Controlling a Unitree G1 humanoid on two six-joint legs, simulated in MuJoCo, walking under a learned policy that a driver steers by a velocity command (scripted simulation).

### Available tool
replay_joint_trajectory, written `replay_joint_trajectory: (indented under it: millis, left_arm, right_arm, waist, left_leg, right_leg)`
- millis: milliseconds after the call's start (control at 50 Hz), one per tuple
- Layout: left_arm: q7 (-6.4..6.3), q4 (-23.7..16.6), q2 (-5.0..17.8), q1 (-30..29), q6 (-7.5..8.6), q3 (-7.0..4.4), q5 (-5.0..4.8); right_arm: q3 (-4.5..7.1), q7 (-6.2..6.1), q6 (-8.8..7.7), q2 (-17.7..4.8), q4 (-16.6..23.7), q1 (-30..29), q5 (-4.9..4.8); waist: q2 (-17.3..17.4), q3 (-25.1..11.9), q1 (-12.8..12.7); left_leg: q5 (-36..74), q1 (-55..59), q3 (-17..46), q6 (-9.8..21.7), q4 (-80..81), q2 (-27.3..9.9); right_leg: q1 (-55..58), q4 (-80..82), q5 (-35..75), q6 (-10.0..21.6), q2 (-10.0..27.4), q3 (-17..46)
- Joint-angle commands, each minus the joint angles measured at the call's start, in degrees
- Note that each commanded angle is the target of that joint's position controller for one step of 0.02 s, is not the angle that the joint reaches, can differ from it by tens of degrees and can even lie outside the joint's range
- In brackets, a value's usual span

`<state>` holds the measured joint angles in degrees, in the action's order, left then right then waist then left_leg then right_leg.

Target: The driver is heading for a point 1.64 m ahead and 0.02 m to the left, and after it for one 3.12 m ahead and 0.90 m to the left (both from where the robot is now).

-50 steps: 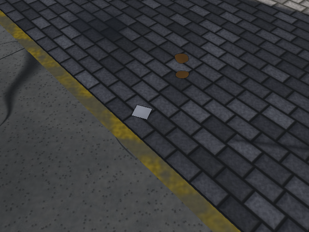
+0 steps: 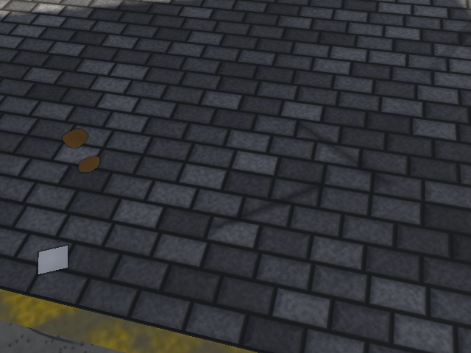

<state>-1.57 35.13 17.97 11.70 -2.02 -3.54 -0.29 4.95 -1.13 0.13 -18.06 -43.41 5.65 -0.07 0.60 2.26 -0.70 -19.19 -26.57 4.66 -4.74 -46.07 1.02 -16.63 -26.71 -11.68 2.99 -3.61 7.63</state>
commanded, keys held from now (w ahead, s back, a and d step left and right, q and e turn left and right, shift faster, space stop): e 0.20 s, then no key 0.06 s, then w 0.16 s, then no key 0.58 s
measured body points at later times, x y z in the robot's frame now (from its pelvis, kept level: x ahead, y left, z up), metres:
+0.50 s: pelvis +0.03 +0.01 +0.00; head +0.05 +0.00 +0.45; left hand +0.24 +0.23 -0.09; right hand +0.05 -0.29 -0.12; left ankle +0.03 +0.14 -0.74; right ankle +0.00 -0.12 -0.73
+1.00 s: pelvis +0.09 -0.02 -0.01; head +0.10 -0.01 +0.44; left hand +0.26 +0.21 -0.13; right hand +0.16 -0.31 -0.11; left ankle +0.13 +0.10 -0.74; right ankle +0.01 -0.11 -0.74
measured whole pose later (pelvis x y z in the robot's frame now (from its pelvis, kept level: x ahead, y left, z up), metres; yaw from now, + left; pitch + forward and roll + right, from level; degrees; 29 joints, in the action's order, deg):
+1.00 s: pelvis +0.09 -0.02 -0.01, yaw -13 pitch -1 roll +0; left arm -0.8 45.0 14.6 12.2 -0.6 -1.3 0.8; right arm 1.4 -0.5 -0.1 -15.5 -47.3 7.5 0.1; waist -0.9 2.1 0.0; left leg -14.8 -13.3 -0.3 -0.6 -29.1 -1.2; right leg -6.2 -26.7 -19.4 0.9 -1.5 1.2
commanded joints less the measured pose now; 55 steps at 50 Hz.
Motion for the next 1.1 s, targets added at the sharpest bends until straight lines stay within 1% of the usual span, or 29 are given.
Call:
replay_joint_trajectory:
  millis: [20, 80, 120, 140, 160, 180, 200, 220, 260, 300, 360, 440, 480, 500, 520, 540, 560, 580, 620, 640, 700, 780, 820, 840, 860, 880, 900, 960, 1100]
  left_arm:
    - [0.02, -4.2, 10.9, -1.1, 0.23, -3.38, -0.12]
    - [0.29, -4.6, 10.7, -2.4, -0.18, -3.4, -0.61]
    - [0.05, -5.1, 10.1, -4.5, -0.53, -3.22, -1.43]
    - [-0.13, -5.2, 8.5, -3.6, -0.51, -2.81, -1.35]
    - [0.03, -4.8, 4.9, 0.1, -0.44, -1.86, -0.35]
    - [-0.12, -6.3, 7.9, -0.2, -0.03, -2.9, -0.93]
    - [-0.26, -4.7, 12.1, 1.7, 0.17, -4.25, -0.15]
    - [-0.19, -3.4, 12.6, 1.8, -0.05, -4.78, -0.43]
    - [-0.46, -2.1, 9.4, 2.3, -1.03, -4.15, -0.27]
    - [0.07, -2.8, 6.3, 0.7, -0.89, -2.91, -0.65]
    - [0.82, -4.0, 4.5, -3.2, 0.29, -1.59, -0.58]
    - [1.47, -3.6, 3.6, -4.6, 2.23, -0.58, -0.16]
    - [1.42, -2.1, 3.4, -1.2, 2.67, -0.66, 0.01]
    - [1.32, -1.0, 3.5, 1.6, 2.61, -0.8, 0.26]
    - [0.85, -0.8, 4.8, 3.6, 2.36, -1.06, 0.37]
    - [0.17, -1.2, 8.3, 6.4, 1.97, -1.48, 0.76]
    - [0.25, -1.1, 10.4, 4.1, 1.56, -1.75, 1.31]
    - [0.58, -1.4, 7.2, 3.6, 1.84, -1.16, 1.11]
    - [0.77, -0.4, 6.9, 3.3, 2.46, -0.8, 1.26]
    - [0.78, -0.1, 6.7, 1.8, 2.71, -0.71, 0.64]
    - [0.49, 0.3, 4.0, -2.3, 2.88, 0.16, 1.13]
    - [0.65, 2.1, 4.0, -2.5, 2.16, 0.13, 0.88]
    - [0.88, 3.5, 3.4, -2.3, 2.14, 0.41, -0.05]
    - [1.03, 4.4, 2.7, -0.4, 2.57, 0.6, 0.55]
    - [1.31, 4.9, 2.5, 2.0, 3.01, 0.67, 1.78]
    - [1.28, 5.6, 2.0, 3.8, 3.03, 0.82, 2.02]
    - [1.11, 6.1, 3.2, 1.7, 2.96, 0.75, 1.72]
    - [0.41, 6.5, 3.7, 0.6, 2.05, 0.38, 0.91]
    - [0.0, 9.5, 3.6, 1.6, 1.04, 0.09, 0.78]
  right_arm:
    - [0.92, 0.52, -1.23, -4.8, 4.3, -2.3, -0.4]
    - [1.06, 1.19, -1.88, -5.3, 4.4, -1.2, -0.62]
    - [1.37, 1.51, -2.34, -5.4, 3.5, 2.1, -0.48]
    - [1.99, 1.3, -2.36, -7.4, 3.2, 3.7, 0.02]
    - [2.54, 0.82, -1.89, -10.8, 4.0, 3.6, 0.89]
    - [2.78, 1.0, -1.62, -12.5, 3.5, 3.0, 2.45]
    - [1.89, 0.85, -1.83, -9.1, 5.0, 0.9, 1.83]
    - [1.05, 0.57, -1.81, -6.4, 5.4, -1.1, 1.31]
    - [0.51, 0.28, -1.55, -5.4, 5.5, -2.5, 0.08]
    - [0.35, -0.12, -1.1, -5.5, 4.2, 1.2, 0.0]
    - [0.56, -0.25, -1.08, -7.0, 3.2, 4.7, -0.21]
    - [0.95, 0.66, -1.56, -9.3, 2.3, 5.5, -0.78]
    - [0.62, 1.21, -1.38, -9.2, 1.7, 4.9, -1.3]
    - [0.05, 1.41, -1.44, -7.9, 1.4, 4.7, -1.48]
    - [-1.1, 1.64, -1.97, -5.0, 1.3, 5.0, -0.92]
    - [-2.64, 1.98, -2.56, -0.9, 2.3, 4.7, 1.23]
    - [-3.12, 1.74, -2.86, 0.3, 3.3, 5.9, 1.35]
    - [-2.26, 1.25, -2.5, -4.1, 3.3, 3.1, 0.84]
    - [-0.95, 0.98, -1.61, -6.7, 2.2, 3.5, 0.04]
    - [-0.72, 0.88, -1.13, -6.8, 1.6, 4.7, 0.23]
    - [-1.6, 1.02, -0.75, -3.2, -0.1, 6.6, 0.2]
    - [-2.1, 0.99, -0.44, -2.7, 0.2, 4.2, -0.11]
    - [-2.26, 0.91, -0.45, -3.0, 0.0, 4.5, 0.55]
    - [-1.9, 0.56, -0.47, -5.0, 0.1, 4.5, 1.2]
    - [-1.16, 0.1, -0.35, -8.6, 0.6, 3.8, 1.02]
    - [-1.06, 0.06, -0.14, -8.2, 0.1, 1.9, 0.29]
    - [-1.38, 0.27, -0.11, -6.0, 0.5, 0.9, -0.11]
    - [-1.96, 0.5, -0.91, -4.3, -1.0, 1.4, 0.22]
    - [-2.07, 0.57, -1.16, -4.6, -4.2, 0.3, 0.09]
  waist:
    - [-9.6, -6.5, -0.7]
    - [-10.0, -7.1, -0.1]
    - [-9.3, -7.7, 2.4]
    - [-6.8, -8.6, 2.2]
    - [5.9, -10.1, -0.3]
    - [16.5, -6.2, -0.8]
    - [10.5, -5.7, -0.7]
    - [7.7, -4.9, -1.2]
    - [6.2, -3.6, -0.9]
    - [7.3, -4.2, 1.0]
    - [10.2, -3.6, 4.0]
    - [9.1, -0.9, 4.4]
    - [7.6, -1.3, 1.6]
    - [7.2, -2.8, -0.1]
    - [5.7, -6.0, -1.1]
    - [-3.7, -10.3, -0.9]
    - [-14.2, -9.4, 1.1]
    - [-11.1, -6.9, -1.5]
    - [-10.4, -3.6, -1.4]
    - [-9.6, -2.4, -0.5]
    - [-7.8, -3.7, 1.9]
    - [-8.2, -5.2, 1.0]
    - [-6.0, -4.7, 2.4]
    - [-3.4, -5.2, 1.8]
    - [1.8, -5.2, -0.3]
    - [5.1, -4.8, -1.6]
    - [3.6, -3.3, 0.5]
    - [3.0, -4.2, 1.0]
    - [0.4, -4.7, 0.8]
  left_leg:
    - [-1.1, 0.5, 0.5, 0.2, 5.1, 1.1]
    - [-0.8, 4.3, 0.7, 1.2, 11.6, 1.7]
    - [8.3, 11.5, -0.3, 2.6, 23.6, 1.3]
    - [14.3, 18.2, 2.5, 4.5, 26.6, -3.5]
    - [23.3, 24.6, 13.0, 9.2, 27.7, -15.5]
    - [30.1, 21.6, 24.6, 18.8, 28.9, -23.3]
    - [29.1, 20.4, 22.2, 20.8, 28.6, -24.0]
    - [27.1, 19.3, 16.7, 18.7, 27.7, -20.2]
    - [25.6, 19.7, 11.0, 16.9, 27.0, -16.2]
    - [11.2, 21.1, 8.0, 16.7, 30.2, -13.5]
    - [-4.3, 23.4, 9.7, 16.9, 34.0, -14.0]
    - [0.7, 17.6, 7.0, 17.0, 34.6, -14.2]
    - [11.7, 15.8, 5.0, 16.4, 30.8, -13.6]
    - [17.0, 14.5, 3.8, 14.8, 27.9, -12.8]
    - [17.2, 11.7, 1.9, 11.1, 24.4, -11.2]
    - [7.2, 6.7, -3.0, 6.1, 14.1, -6.7]
    - [-6.6, 2.0, -5.9, 3.1, 10.7, -3.0]
    - [-12.4, -0.1, -4.8, 1.2, 5.0, -3.7]
    - [-14.4, -4.9, -3.7, 0.4, -4.7, -4.2]
    - [-12.0, -5.3, -2.9, 0.1, -5.7, -5.0]
    - [-3.9, 3.3, -3.6, -0.4, -0.3, -5.1]
    - [4.0, 11.1, -5.3, 0.5, 10.9, -3.4]
    - [16.4, 17.3, -4.9, 2.3, 22.4, -3.4]
    - [26.0, 21.7, -2.0, 3.3, 23.2, -5.5]
    - [32.7, 23.9, 0.0, 5.1, 21.1, -8.2]
    - [28.5, 22.2, -0.4, 7.7, 19.0, -7.8]
    - [25.0, 20.8, -0.5, 8.0, 19.3, -6.8]
    - [27.3, 20.9, -0.7, 7.2, 19.0, -5.9]
    - [27.7, 20.6, -1.3, 7.2, 18.8, -5.3]
  right_leg:
    - [7.1, 5.4, 13.5, 10.4, 13.7, 17.4]
    - [8.0, 3.4, 17.1, 9.6, 12.9, 21.2]
    - [6.4, 0.6, 15.6, 6.9, 10.3, 21.2]
    - [2.1, -2.5, 8.0, 4.1, 7.9, 19.4]
    - [-5.1, -14.8, -11.5, 0.5, 1.2, 10.7]
    - [-15.7, -25.2, -26.6, -2.6, -4.5, 2.2]
    - [-16.5, -35.3, -24.4, -4.7, -0.2, 2.9]
    - [-16.3, -38.9, -20.9, -5.6, 0.2, 2.6]
    - [-17.6, -42.4, -16.1, -7.6, 0.3, 2.2]
    - [-17.9, -38.0, -12.0, -7.9, 1.1, -1.1]
    - [-17.0, -26.8, -11.8, -7.5, 3.0, -4.3]
    - [-5.5, -10.8, -12.1, -5.2, 3.5, -8.7]
    - [2.7, 0.7, -2.8, -3.8, 2.1, -10.0]
    - [8.9, 6.8, 1.9, -2.9, 1.6, -9.9]
    - [16.9, 7.8, 6.3, -2.0, 4.6, -5.9]
    - [24.5, 6.8, 22.1, 0.1, 14.6, 5.2]
    - [20.5, 6.5, 22.1, 7.8, 21.1, 12.7]
    - [18.5, 8.8, 16.3, 11.4, 21.0, 14.3]
    - [17.4, 10.1, 16.4, 11.0, 19.6, 12.3]
    - [16.2, 10.1, 19.9, 10.4, 19.2, 10.6]
    - [11.0, 8.2, 32.3, 8.5, 14.8, 2.2]
    - [9.8, 5.8, 35.9, 8.5, 13.9, 0.8]
    - [7.7, 5.3, 25.9, 5.9, 12.7, 1.0]
    - [6.0, 5.2, 16.5, 3.5, 10.8, 0.8]
    - [4.2, 4.5, 6.1, 1.1, 7.3, -1.4]
    - [4.4, 5.7, 2.4, -0.5, 5.3, -2.9]
    - [4.3, 4.5, 2.4, -1.5, 4.6, -3.8]
    - [5.5, 2.8, 9.3, -1.8, 5.0, -3.9]
    - [8.4, 2.9, 12.9, -2.1, 5.5, -3.9]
